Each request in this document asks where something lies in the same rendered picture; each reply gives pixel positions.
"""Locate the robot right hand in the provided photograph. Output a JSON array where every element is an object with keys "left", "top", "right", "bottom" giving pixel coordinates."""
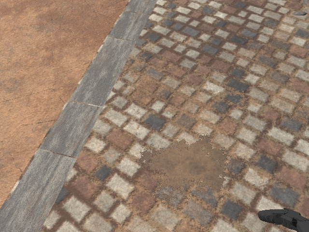
[{"left": 258, "top": 208, "right": 309, "bottom": 232}]

